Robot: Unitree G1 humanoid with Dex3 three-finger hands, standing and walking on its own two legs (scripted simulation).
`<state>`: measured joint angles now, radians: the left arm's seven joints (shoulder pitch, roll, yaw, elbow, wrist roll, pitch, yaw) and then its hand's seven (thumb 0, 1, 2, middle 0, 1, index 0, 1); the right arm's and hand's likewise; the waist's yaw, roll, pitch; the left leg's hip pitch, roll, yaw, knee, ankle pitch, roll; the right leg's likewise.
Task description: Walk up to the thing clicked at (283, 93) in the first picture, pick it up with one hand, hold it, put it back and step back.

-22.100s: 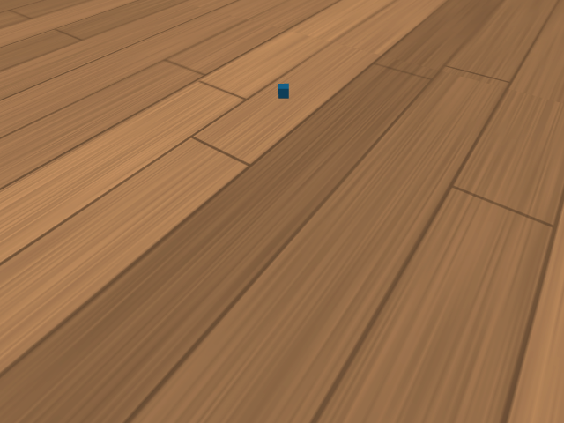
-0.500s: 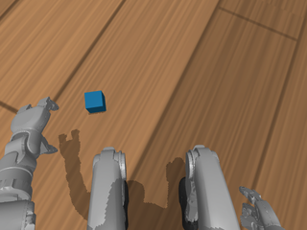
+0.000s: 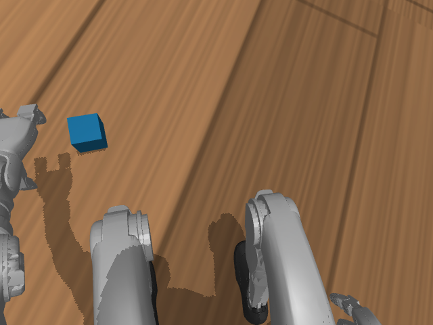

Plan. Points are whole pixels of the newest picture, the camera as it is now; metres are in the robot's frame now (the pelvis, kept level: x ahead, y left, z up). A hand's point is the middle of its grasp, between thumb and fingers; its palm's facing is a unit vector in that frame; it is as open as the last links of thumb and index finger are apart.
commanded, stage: rise first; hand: left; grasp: from above
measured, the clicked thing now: (88, 133) +0.54 +0.28 -0.32
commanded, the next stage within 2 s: none
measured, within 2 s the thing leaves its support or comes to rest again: neither
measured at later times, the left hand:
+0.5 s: hand (37, 148) +0.46 +0.34 -0.19, palm faces -0.45 -0.10 -0.89, open 13.7 cm
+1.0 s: hand (43, 144) +0.47 +0.34 -0.20, palm faces -0.44 -0.11 -0.89, open 13.9 cm
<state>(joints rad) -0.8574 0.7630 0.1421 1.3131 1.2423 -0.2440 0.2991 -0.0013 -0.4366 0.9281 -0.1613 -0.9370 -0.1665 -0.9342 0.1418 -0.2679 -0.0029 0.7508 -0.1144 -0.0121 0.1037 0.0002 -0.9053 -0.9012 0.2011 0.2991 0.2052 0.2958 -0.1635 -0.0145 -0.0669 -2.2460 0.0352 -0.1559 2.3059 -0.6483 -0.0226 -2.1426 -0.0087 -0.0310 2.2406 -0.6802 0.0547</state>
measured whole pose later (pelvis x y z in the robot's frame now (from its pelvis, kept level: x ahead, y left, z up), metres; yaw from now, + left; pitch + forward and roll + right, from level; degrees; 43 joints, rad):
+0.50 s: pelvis +0.01 +0.00 -0.02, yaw -2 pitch +34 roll -9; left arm -0.95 0.82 0.17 1.41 1.26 -0.22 0.33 0.00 -0.45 0.92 -0.15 -0.97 -0.16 -0.96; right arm 0.13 -0.26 0.05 0.74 -0.14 -0.02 0.13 0.00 -0.91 -0.90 0.20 0.30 0.21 0.30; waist -0.21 -0.02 -0.02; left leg -2.32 0.04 -0.18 2.39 -0.68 -0.02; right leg -2.20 0.01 -0.04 2.30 -0.70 0.07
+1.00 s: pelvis +0.01 +0.00 -0.03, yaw -3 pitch +34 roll -10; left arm -0.98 0.86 0.17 1.45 1.26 -0.22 0.36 0.00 -0.49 0.96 -0.14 -0.97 -0.14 -0.97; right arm 0.12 -0.28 0.08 0.73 -0.16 -0.02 0.15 0.00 -0.91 -0.90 0.20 0.30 0.20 0.30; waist -0.23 -0.03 0.00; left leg -2.35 0.03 -0.20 2.43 -0.69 -0.03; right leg -2.23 0.01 -0.05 2.34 -0.71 0.07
